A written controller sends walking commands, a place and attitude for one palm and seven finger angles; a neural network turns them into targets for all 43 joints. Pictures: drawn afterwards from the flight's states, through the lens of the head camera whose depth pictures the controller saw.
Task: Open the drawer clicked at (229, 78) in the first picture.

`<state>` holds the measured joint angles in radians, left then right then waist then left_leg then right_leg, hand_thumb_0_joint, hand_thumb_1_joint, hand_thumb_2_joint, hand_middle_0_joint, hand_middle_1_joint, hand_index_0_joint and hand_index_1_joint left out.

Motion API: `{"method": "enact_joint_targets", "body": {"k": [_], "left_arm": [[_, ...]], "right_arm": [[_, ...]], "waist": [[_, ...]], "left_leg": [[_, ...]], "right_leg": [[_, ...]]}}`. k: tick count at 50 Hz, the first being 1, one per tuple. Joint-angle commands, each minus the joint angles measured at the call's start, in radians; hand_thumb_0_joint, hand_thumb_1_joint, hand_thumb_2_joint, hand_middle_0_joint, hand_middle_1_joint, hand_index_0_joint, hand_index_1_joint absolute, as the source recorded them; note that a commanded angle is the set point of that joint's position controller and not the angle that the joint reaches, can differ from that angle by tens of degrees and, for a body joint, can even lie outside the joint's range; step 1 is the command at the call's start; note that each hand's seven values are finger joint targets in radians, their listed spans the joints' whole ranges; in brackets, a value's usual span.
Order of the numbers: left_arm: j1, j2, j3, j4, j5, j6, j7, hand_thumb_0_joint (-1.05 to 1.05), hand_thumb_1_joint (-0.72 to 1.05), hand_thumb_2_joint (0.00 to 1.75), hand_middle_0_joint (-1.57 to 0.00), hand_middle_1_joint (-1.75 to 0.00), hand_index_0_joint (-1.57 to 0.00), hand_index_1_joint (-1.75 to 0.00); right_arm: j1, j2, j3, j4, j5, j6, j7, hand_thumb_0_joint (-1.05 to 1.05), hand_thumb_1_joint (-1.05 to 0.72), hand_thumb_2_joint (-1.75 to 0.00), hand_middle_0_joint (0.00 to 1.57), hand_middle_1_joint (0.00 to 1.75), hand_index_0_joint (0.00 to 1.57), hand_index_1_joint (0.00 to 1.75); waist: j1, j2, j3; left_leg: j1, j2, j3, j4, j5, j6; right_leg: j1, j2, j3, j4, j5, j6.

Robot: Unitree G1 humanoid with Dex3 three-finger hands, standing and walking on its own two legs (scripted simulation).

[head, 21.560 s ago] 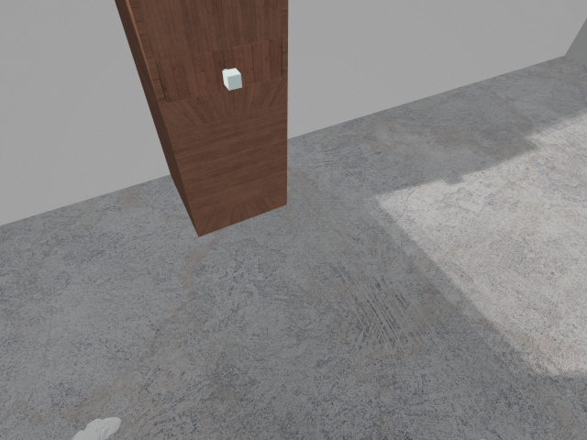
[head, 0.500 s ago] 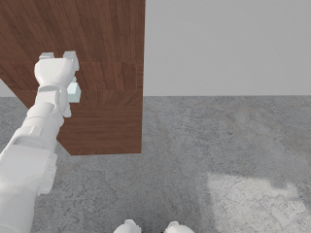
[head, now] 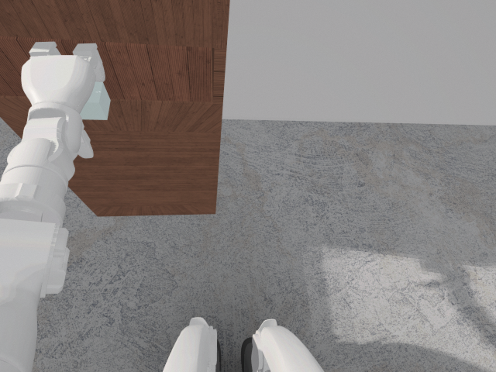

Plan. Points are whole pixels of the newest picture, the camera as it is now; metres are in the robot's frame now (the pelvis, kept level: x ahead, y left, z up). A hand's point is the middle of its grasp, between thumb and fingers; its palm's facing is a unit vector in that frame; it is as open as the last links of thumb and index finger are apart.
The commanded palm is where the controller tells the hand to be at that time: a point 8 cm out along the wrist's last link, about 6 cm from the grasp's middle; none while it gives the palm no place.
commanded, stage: lower the fingers behind the handle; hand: left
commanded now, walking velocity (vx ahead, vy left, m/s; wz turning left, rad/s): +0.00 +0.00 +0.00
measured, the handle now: (93, 91) +0.57 +0.24 +0.03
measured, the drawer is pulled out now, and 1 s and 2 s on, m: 0.00 0.00 0.00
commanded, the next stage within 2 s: lift the fingers back up to retry in 0.60 s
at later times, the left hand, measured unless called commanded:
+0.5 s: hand (76, 103) +0.53 +0.25 +0.04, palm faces -0.04 -0.02 -1.00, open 13.4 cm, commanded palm +0.53 +0.23 +0.06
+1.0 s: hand (72, 103) +0.52 +0.26 +0.05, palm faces -0.12 -0.05 -0.99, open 13.6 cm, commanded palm +0.52 +0.24 +0.11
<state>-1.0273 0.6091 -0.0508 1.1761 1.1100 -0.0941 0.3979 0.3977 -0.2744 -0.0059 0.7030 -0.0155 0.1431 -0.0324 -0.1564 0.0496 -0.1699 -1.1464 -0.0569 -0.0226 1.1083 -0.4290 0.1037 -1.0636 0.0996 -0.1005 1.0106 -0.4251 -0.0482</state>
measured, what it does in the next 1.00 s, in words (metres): stands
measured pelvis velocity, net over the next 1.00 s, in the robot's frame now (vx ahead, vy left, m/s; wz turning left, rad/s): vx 0.00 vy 0.00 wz -0.02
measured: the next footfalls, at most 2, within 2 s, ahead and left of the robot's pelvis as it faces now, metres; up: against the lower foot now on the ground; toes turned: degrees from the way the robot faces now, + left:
none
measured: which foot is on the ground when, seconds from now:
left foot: down 0.00-1.00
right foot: down 0.00-1.00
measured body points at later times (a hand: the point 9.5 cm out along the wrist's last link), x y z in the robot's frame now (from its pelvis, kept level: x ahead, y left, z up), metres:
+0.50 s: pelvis -0.02 -0.01 -0.02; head +0.13 +0.02 +0.41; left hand +0.52 +0.25 +0.09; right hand -0.03 -0.28 -0.12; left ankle +0.04 +0.05 -0.65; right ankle +0.02 -0.10 -0.65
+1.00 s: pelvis +0.00 +0.00 +0.01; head +0.14 +0.02 +0.44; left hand +0.52 +0.26 +0.10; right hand -0.03 -0.27 -0.09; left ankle +0.03 +0.05 -0.65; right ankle +0.02 -0.10 -0.65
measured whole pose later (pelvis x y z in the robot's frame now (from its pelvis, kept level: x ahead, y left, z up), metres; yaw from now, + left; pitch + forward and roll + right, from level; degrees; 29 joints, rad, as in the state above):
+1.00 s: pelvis +0.00 +0.00 +0.01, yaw -1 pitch +25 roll -5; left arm -0.96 0.70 0.00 1.13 1.07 -0.13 0.18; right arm 0.41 -0.26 0.04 0.63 0.02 0.13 -0.08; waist -0.19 0.06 -0.14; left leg -1.07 -0.04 0.00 1.03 -0.40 0.11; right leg -0.99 0.12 -0.07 0.93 -0.38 -0.05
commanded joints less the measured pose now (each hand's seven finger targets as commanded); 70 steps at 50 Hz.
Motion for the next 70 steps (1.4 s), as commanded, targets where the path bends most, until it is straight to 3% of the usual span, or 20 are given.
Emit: {"method": "enact_joint_targets", "body": {"k": [1,6,9,14,20,27,29,35,39,41,48,51,53,55,59,60,61,63,67,70], "left_arm": [[-0.418,0.207,0.001,0.038,0.031,0.168,-0.02,0.0,-0.5,0.3,-0.3,-1.2,-0.3,-1.2],[-0.41,0.238,-0.022,0.096,0.017,0.195,-0.122,0.0,-0.5,0.3,-0.3,-1.2,-0.3,-1.2],[-0.376,0.25,-0.024,0.103,0.007,0.15,-0.179,0.0,-0.5,0.3,-0.3,-1.2,-0.3,-1.2],[-0.321,0.235,-0.029,0.052,0.002,0.034,-0.227,0.0,-0.5,0.3,-0.3,-1.2,-0.3,-1.2],[-0.322,0.274,0.005,0.005,-0.001,-0.027,-0.205,0.0,-0.5,0.3,-0.3,-1.2,-0.3,-1.2],[-0.381,0.314,0.027,-0.007,0.004,0.027,-0.157,0.0,-0.5,0.3,-0.3,-1.2,-0.3,-1.2],[-0.374,0.332,0.038,-0.011,0.01,0.047,-0.151,0.0,-0.5,0.3,-0.3,-1.2,-0.3,-1.2],[-0.372,0.312,0.015,0.022,-0.001,0.089,-0.168,0.0,-0.5,0.3,-0.3,-1.2,-0.3,-1.2],[-0.378,0.392,0.072,-0.054,-0.008,0.069,-0.183,0.0,-0.5,0.3,-0.3,-1.2,-0.3,-1.2],[-0.39,0.363,0.058,-0.092,-0.023,0.05,-0.191,0.0,-0.5,0.3,-0.3,-1.2,-0.3,-1.2],[-0.366,0.406,0.136,-0.255,-0.047,-0.044,-0.165,0.0,-0.5,0.3,-0.3,-1.2,-0.3,-1.2],[-0.324,0.37,0.145,-0.306,-0.056,-0.069,-0.135,0.0,-0.5,0.3,-0.3,-1.2,-0.3,-1.2],[-0.347,0.286,0.102,-0.346,-0.07,-0.077,-0.118,0.0,-0.5,0.3,-0.3,-1.2,-0.3,-1.2],[-0.323,0.304,0.13,-0.336,-0.072,-0.071,-0.103,0.0,-0.5,0.3,-0.3,-1.2,-0.3,-1.2],[-0.317,0.248,0.095,-0.322,-0.067,-0.035,-0.091,0.0,-0.5,0.3,-0.3,-1.2,-0.3,-1.2],[-0.295,0.252,0.105,-0.329,-0.063,-0.028,-0.093,0.0,-0.5,0.3,-0.3,-1.2,-0.3,-1.2],[-0.33,0.221,0.084,-0.376,-0.074,-0.031,-0.094,0.0,-0.5,0.3,-0.3,-1.2,-0.3,-1.2],[-0.328,0.254,0.126,-0.442,-0.08,-0.042,-0.094,0.0,-0.5,0.3,-0.3,-1.2,-0.3,-1.2],[-0.239,0.207,0.116,-0.436,-0.093,-0.046,-0.111,0.0,-0.5,0.3,-0.3,-1.2,-0.3,-1.2],[-0.157,0.162,0.085,-0.366,-0.079,-0.029,-0.123,0.0,-0.5,0.3,-0.3,-1.2,-0.3,-1.2]], "right_arm": [[0.183,-0.202,-0.049,-0.043,0.009,0.004,-0.016,0.0,-0.9,-0.9,0.2,0.3,0.2,0.3],[0.169,-0.198,-0.021,-0.071,0.024,0.015,-0.038,0.0,-0.9,-0.9,0.2,0.3,0.2,0.3],[0.143,-0.192,-0.007,-0.096,0.03,0.006,-0.052,0.0,-0.9,-0.9,0.2,0.3,0.2,0.3],[0.124,-0.18,-0.004,-0.133,0.032,-0.024,-0.066,0.0,-0.9,-0.9,0.2,0.3,0.2,0.3],[0.137,-0.184,-0.01,-0.14,0.03,-0.048,-0.067,0.0,-0.9,-0.9,0.2,0.3,0.2,0.3],[0.167,-0.197,-0.015,-0.114,0.032,-0.044,-0.055,0.0,-0.9,-0.9,0.2,0.3,0.2,0.3],[0.177,-0.197,-0.015,-0.111,0.032,-0.036,-0.053,0.0,-0.9,-0.9,0.2,0.3,0.2,0.3],[0.167,-0.192,-0.007,-0.112,0.038,-0.024,-0.055,0.0,-0.9,-0.9,0.2,0.3,0.2,0.3],[0.167,-0.191,-0.006,-0.12,0.04,-0.018,-0.061,0.0,-0.9,-0.9,0.2,0.3,0.2,0.3],[0.165,-0.185,-0.01,-0.12,0.042,-0.024,-0.064,0.0,-0.9,-0.9,0.2,0.3,0.2,0.3],[0.169,-0.183,-0.031,-0.115,0.032,-0.029,-0.065,0.0,-0.9,-0.9,0.2,0.3,0.2,0.3],[0.168,-0.181,-0.045,-0.104,0.023,-0.025,-0.055,0.0,-0.9,-0.9,0.2,0.3,0.2,0.3],[0.172,-0.178,-0.06,-0.086,0.017,-0.024,-0.045,0.0,-0.9,-0.9,0.2,0.3,0.2,0.3],[0.177,-0.185,-0.068,-0.069,0.014,-0.015,-0.039,0.0,-0.9,-0.9,0.2,0.3,0.2,0.3],[0.176,-0.181,-0.075,-0.051,0.01,0.009,-0.024,0.0,-0.9,-0.9,0.2,0.3,0.2,0.3],[0.175,-0.181,-0.077,-0.053,0.01,0.016,-0.02,0.0,-0.9,-0.9,0.2,0.3,0.2,0.3],[0.17,-0.179,-0.081,-0.056,0.008,0.019,-0.016,0.0,-0.9,-0.9,0.2,0.3,0.2,0.3],[0.163,-0.176,-0.089,-0.058,0.005,0.029,-0.009,0.0,-0.9,-0.9,0.2,0.3,0.2,0.3],[0.136,-0.168,-0.091,-0.064,0.001,0.045,-0.001,0.0,-0.9,-0.9,0.2,0.3,0.2,0.3],[0.118,-0.167,-0.09,-0.072,0.005,0.062,0.008,0.0,-0.9,-0.9,0.2,0.3,0.2,0.3]], "waist": [[-0.079,0.106,-0.338],[-0.096,0.045,-0.286],[-0.092,0.039,-0.233],[-0.084,0.038,-0.233],[-0.078,0.04,-0.294],[-0.085,0.062,-0.349],[-0.069,0.087,-0.384],[-0.08,0.067,-0.33],[-0.047,0.092,-0.363],[-0.055,0.092,-0.353],[-0.011,0.146,-0.451],[0.008,0.157,-0.471],[-0.009,0.165,-0.475],[0.0,0.136,-0.454],[0.001,0.155,-0.423],[0.016,0.145,-0.432],[0.005,0.156,-0.439],[0.026,0.187,-0.509],[0.037,0.152,-0.444],[0.039,0.087,-0.365]], "left_leg": [[0.518,0.065,-0.142,-0.195,0.146,-0.07],[0.414,0.044,-0.086,-0.192,0.113,-0.036],[0.333,0.04,-0.067,-0.183,0.053,-0.026],[0.274,0.044,-0.068,-0.146,0.002,-0.024],[0.236,0.049,-0.079,-0.1,-0.015,-0.025],[0.278,0.053,-0.094,-0.099,-0.006,-0.032],[0.307,0.05,-0.095,-0.104,0.023,-0.036],[0.303,0.045,-0.079,-0.129,0.018,-0.03],[0.338,0.042,-0.071,-0.161,0.032,-0.032],[0.366,0.044,-0.072,-0.176,0.044,-0.031],[0.558,0.057,-0.094,-0.226,0.183,-0.044],[0.661,0.068,-0.11,-0.245,0.277,-0.06],[0.74,0.076,-0.125,-0.248,0.36,-0.072],[0.758,0.079,-0.126,-0.26,0.395,-0.078],[0.814,0.078,-0.112,-0.276,0.536,-0.094],[0.834,0.081,-0.118,-0.282,0.581,-0.098],[0.87,0.084,-0.118,-0.284,0.631,-0.101],[0.958,0.091,-0.123,-0.277,0.784,-0.112],[0.974,0.095,-0.122,-0.29,0.896,-0.117],[0.912,0.095,-0.119,-0.304,0.823,-0.111]], "right_leg": [[-0.009,-0.004,0.046,-0.161,0.061,0.003],[0.086,-0.006,0.066,-0.195,0.051,0.011],[0.097,-0.011,0.081,-0.194,0.021,0.012],[0.064,-0.016,0.091,-0.157,-0.014,0.009],[0.02,-0.016,0.093,-0.106,-0.029,0.009],[-0.003,-0.016,0.085,-0.098,-0.021,0.013],[0.013,-0.012,0.08,-0.098,-0.006,0.011],[0.049,-0.01,0.082,-0.138,-0.006,0.015],[0.128,-0.009,0.09,-0.166,0.001,0.013],[0.143,-0.01,0.09,-0.185,0.014,0.015],[0.195,-0.004,0.084,-0.217,0.094,0.007],[0.196,0.002,0.071,-0.231,0.134,0.002],[0.174,0.005,0.063,-0.241,0.168,0.004],[0.191,0.007,0.062,-0.257,0.184,0.003],[0.222,0.012,0.054,-0.282,0.238,-0.002],[0.237,0.013,0.053,-0.286,0.25,-0.003],[0.241,0.013,0.052,-0.293,0.267,-0.002],[0.272,0.014,0.056,-0.296,0.319,0.0],[0.303,0.015,0.055,-0.315,0.351,-0.001],[0.303,0.011,0.054,-0.32,0.332,0.003]]}}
